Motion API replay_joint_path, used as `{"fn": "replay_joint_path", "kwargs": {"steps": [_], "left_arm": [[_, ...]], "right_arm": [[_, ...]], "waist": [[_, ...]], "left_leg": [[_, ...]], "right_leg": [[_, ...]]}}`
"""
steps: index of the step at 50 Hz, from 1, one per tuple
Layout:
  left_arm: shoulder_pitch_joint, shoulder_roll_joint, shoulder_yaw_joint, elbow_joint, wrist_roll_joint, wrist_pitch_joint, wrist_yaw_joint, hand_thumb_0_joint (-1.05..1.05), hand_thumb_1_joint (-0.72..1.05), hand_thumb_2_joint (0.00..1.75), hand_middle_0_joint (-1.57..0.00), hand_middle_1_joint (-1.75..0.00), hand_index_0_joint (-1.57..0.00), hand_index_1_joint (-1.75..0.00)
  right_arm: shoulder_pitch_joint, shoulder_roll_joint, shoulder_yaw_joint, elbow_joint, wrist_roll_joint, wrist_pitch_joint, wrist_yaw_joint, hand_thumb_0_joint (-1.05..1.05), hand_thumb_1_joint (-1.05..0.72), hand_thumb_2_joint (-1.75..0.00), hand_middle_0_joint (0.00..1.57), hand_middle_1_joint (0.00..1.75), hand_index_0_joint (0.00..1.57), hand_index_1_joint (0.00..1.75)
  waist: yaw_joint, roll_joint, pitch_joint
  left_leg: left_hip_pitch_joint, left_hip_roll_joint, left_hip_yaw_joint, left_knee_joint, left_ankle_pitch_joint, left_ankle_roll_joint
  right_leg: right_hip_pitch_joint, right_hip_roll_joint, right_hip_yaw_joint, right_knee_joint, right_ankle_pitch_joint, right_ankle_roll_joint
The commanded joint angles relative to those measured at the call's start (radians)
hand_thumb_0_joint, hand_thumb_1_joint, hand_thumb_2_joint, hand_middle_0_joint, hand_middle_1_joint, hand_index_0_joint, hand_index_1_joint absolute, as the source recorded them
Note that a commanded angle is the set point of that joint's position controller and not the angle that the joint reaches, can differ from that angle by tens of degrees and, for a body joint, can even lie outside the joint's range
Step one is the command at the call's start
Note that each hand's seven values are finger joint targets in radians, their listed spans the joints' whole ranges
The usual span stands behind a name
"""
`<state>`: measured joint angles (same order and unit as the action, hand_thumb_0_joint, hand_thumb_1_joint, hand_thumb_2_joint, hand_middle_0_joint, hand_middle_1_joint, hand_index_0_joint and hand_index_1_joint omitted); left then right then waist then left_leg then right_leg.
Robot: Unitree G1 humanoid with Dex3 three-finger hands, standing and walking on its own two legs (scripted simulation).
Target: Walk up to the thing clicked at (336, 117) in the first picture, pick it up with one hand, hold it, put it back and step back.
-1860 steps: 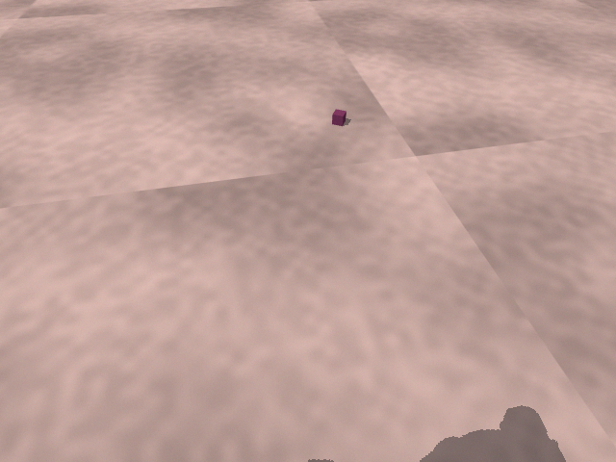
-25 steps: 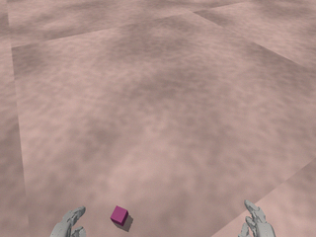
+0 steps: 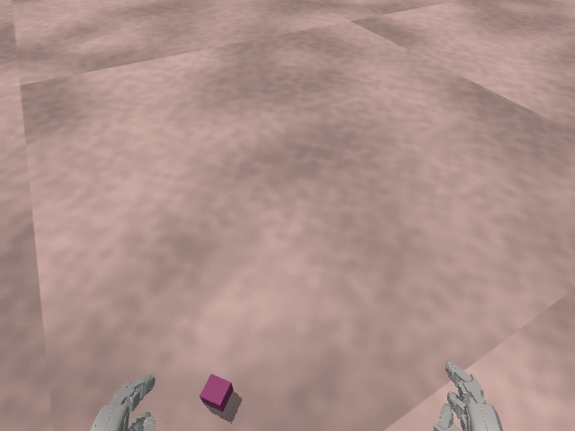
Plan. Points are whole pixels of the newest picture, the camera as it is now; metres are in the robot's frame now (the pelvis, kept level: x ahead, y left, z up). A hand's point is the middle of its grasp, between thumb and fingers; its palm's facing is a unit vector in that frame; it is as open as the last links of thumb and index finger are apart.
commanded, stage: stand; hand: left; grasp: from above
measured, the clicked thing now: (217, 392) +0.40 +0.22 -0.68
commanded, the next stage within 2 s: none
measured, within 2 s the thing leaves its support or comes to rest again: neither
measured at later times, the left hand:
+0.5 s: hand out of the picture +0.06 +0.24 -0.11, palm faces +0.05 -0.95 -0.32, open 7.4 cm
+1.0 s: hand out of the picture +0.02 +0.25 -0.10, palm faces +0.04 -0.94 -0.34, open 7.4 cm
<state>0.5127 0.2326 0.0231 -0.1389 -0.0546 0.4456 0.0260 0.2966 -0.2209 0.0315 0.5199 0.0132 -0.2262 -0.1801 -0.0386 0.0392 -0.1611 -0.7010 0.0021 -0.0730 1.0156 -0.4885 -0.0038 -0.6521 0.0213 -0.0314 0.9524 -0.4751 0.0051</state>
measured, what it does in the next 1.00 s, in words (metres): rises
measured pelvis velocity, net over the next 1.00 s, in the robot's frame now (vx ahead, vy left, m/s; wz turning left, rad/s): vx -0.02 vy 0.00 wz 0.01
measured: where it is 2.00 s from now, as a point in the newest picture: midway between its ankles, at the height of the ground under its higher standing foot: outside the picture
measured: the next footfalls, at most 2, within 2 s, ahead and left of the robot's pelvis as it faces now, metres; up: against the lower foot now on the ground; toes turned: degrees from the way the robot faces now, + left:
none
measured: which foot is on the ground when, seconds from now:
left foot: down 0.00-1.00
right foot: down 0.00-1.00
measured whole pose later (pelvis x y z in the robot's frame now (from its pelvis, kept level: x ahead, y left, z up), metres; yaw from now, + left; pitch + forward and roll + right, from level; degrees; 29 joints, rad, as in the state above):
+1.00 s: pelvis -0.02 +0.00 +0.07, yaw +1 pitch -4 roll +0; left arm 0.16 0.30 0.04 1.15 0.03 0.00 0.03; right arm 0.15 -0.31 -0.03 1.12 -0.02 0.01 -0.01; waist 0.01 0.01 0.07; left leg -0.13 -0.03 -0.06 0.38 -0.17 0.01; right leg -0.11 -0.02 -0.01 0.37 -0.19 0.02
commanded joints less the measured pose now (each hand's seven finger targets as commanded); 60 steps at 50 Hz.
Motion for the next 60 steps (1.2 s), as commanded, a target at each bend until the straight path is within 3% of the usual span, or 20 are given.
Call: {"fn": "replay_joint_path", "kwargs": {"steps": [1, 2, 3, 5, 6, 8, 14, 18, 25, 29, 35, 40, 46, 53, 60], "left_arm": [[-0.231, 0.205, 0.082, 0.327, 0.127, -0.326, 0.035, 0.0, 0.9, 0.9, -0.2, -0.3, -0.2, -0.3], [-0.224, 0.211, 0.078, 0.377, 0.128, -0.36, 0.028, 0.0, 0.9, 0.9, -0.2, -0.3, -0.2, -0.3], [-0.25, 0.201, 0.07, 0.409, 0.127, -0.377, 0.02, 0.0, 0.9, 0.9, -0.2, -0.3, -0.2, -0.3], [-0.283, 0.21, 0.065, 0.488, 0.118, -0.403, 0.013, 0.0, 0.9, 0.9, -0.2, -0.3, -0.2, -0.3], [-0.276, 0.203, 0.068, 0.527, 0.111, -0.405, 0.013, 0.0, 0.9, 0.9, -0.2, -0.3, -0.2, -0.3], [-0.295, 0.198, 0.072, 0.614, 0.101, -0.412, 0.016, 0.0, 0.9, 0.9, -0.2, -0.3, -0.2, -0.3], [-0.329, 0.19, 0.067, 0.82, 0.102, -0.444, 0.018, 0.0, 0.9, 0.9, -0.2, -0.3, -0.2, -0.3], [-0.351, 0.2, 0.066, 0.92, 0.095, -0.454, 0.019, 0.0, 0.9, 0.9, -0.2, -0.3, -0.2, -0.3], [-0.335, 0.207, 0.058, 1.067, 0.084, -0.457, 0.021, 0.0, 0.9, 0.9, -0.2, -0.3, -0.2, -0.3], [-0.352, 0.226, 0.056, 1.122, 0.085, -0.461, 0.021, 0.0, 0.9, 0.9, -0.2, -0.3, -0.2, -0.3], [-0.353, 0.23, 0.048, 1.184, 0.09, -0.461, 0.019, 0.0, 0.9, 0.9, -0.2, -0.3, -0.2, -0.3], [-0.369, 0.239, 0.047, 1.206, 0.087, -0.464, 0.016, 0.0, 0.9, 0.9, -0.2, -0.3, -0.2, -0.3], [-0.377, 0.256, 0.047, 1.228, 0.086, -0.461, 0.011, 0.0, 0.9, 0.9, -0.2, -0.3, -0.2, -0.3], [-0.388, 0.263, 0.043, 1.238, 0.083, -0.466, 0.007, 0.0, 0.9, 0.9, -0.2, -0.3, -0.2, -0.3], [-0.406, 0.264, 0.043, 1.245, 0.076, -0.471, 0.008, 0.0, 0.9, 0.9, -0.2, -0.3, -0.2, -0.3]], "right_arm": [[-0.141, -0.236, -0.108, 0.112, -0.125, 0.087, 0.076, 0.0, -0.9, -0.9, 0.2, 0.3, 0.2, 0.3], [-0.135, -0.235, -0.105, 0.104, -0.127, 0.104, 0.094, 0.0, -0.9, -0.9, 0.2, 0.3, 0.2, 0.3], [-0.111, -0.232, -0.101, 0.106, -0.127, 0.118, 0.106, 0.0, -0.9, -0.9, 0.2, 0.3, 0.2, 0.3], [-0.113, -0.207, -0.093, 0.144, -0.079, 0.125, 0.139, 0.0, -0.9, -0.9, 0.2, 0.3, 0.2, 0.3], [-0.126, -0.214, -0.1, 0.161, -0.072, 0.13, 0.146, 0.0, -0.9, -0.9, 0.2, 0.3, 0.2, 0.3], [-0.15, -0.21, -0.107, 0.183, -0.06, 0.14, 0.155, 0.0, -0.9, -0.9, 0.2, 0.3, 0.2, 0.3], [-0.177, -0.22, -0.113, 0.275, -0.066, 0.169, 0.157, 0.0, -0.9, -0.9, 0.2, 0.3, 0.2, 0.3], [-0.165, -0.227, -0.11, 0.33, -0.059, 0.181, 0.151, 0.0, -0.9, -0.9, 0.2, 0.3, 0.2, 0.3], [-0.161, -0.244, -0.105, 0.422, -0.049, 0.19, 0.142, 0.0, -0.9, -0.9, 0.2, 0.3, 0.2, 0.3], [-0.163, -0.244, -0.104, 0.459, -0.042, 0.196, 0.14, 0.0, -0.9, -0.9, 0.2, 0.3, 0.2, 0.3], [-0.185, -0.249, -0.102, 0.494, -0.04, 0.205, 0.146, 0.0, -0.9, -0.9, 0.2, 0.3, 0.2, 0.3], [-0.178, -0.258, -0.098, 0.519, -0.038, 0.206, 0.149, 0.0, -0.9, -0.9, 0.2, 0.3, 0.2, 0.3], [-0.19, -0.262, -0.093, 0.532, -0.039, 0.212, 0.153, 0.0, -0.9, -0.9, 0.2, 0.3, 0.2, 0.3], [-0.187, -0.275, -0.087, 0.544, -0.037, 0.211, 0.156, 0.0, -0.9, -0.9, 0.2, 0.3, 0.2, 0.3], [-0.188, -0.277, -0.078, 0.551, -0.034, 0.201, 0.152, 0.0, -0.9, -0.9, 0.2, 0.3, 0.2, 0.3]], "waist": [[0.075, -0.113, 0.066], [0.055, -0.133, 0.037], [0.032, -0.084, 0.048], [0.056, -0.011, 0.008], [0.071, -0.038, 0.017], [0.073, -0.059, 0.016], [0.074, -0.011, 0.094], [0.059, -0.024, 0.131], [0.061, 0.008, 0.155], [0.054, -0.027, 0.17], [0.056, -0.036, 0.218], [0.052, -0.035, 0.213], [0.055, -0.026, 0.236], [0.049, -0.031, 0.217], [0.047, -0.04, 0.16]], "left_leg": [[0.186, 0.021, 0.011, -0.234, 0.36, 0.075], [0.238, 0.017, 0.016, -0.237, 0.366, 0.075], [0.247, 0.018, -0.008, -0.262, 0.354, 0.071], [0.313, 0.025, -0.022, -0.318, 0.344, 0.077], [0.343, 0.027, -0.015, -0.325, 0.352, 0.071], [0.358, 0.028, -0.029, -0.341, 0.362, 0.068], [0.381, 0.054, -0.078, -0.461, 0.296, 0.067], [0.41, 0.061, -0.089, -0.528, 0.314, 0.06], [0.503, 0.078, -0.095, -0.638, 0.354, 0.048], [0.534, 0.076, -0.079, -0.665, 0.359, 0.039], [0.522, 0.073, -0.091, -0.719, 0.241, 0.033], [0.518, 0.078, -0.091, -0.733, 0.258, 0.033], [0.492, 0.078, -0.094, -0.748, 0.177, 0.03], [0.516, 0.081, -0.087, -0.728, 0.219, 0.035], [0.569, 0.092, -0.07, -0.711, 0.413, 0.036]], "right_leg": [[0.255, -0.094, 0.138, -0.25, 0.191, -0.074], [0.241, -0.106, 0.174, -0.257, 0.225, -0.093], [0.224, -0.084, 0.16, -0.253, 0.232, -0.089], [0.305, -0.095, 0.126, -0.228, 0.285, -0.062], [0.295, -0.098, 0.13, -0.246, 0.288, -0.058], [0.313, -0.098, 0.123, -0.279, 0.279, -0.05], [0.367, -0.09, 0.101, -0.371, 0.249, -0.033], [0.42, -0.098, 0.103, -0.434, 0.285, -0.033], [0.494, -0.107, 0.097, -0.533, 0.324, -0.022], [0.518, -0.119, 0.107, -0.584, 0.325, -0.019], [0.512, -0.115, 0.098, -0.634, 0.249, -0.013], [0.543, -0.124, 0.106, -0.65, 0.273, -0.011], [0.522, -0.122, 0.106, -0.669, 0.19, -0.011], [0.519, -0.133, 0.12, -0.686, 0.203, -0.015], [0.575, -0.144, 0.112, -0.672, 0.386, -0.016]]}}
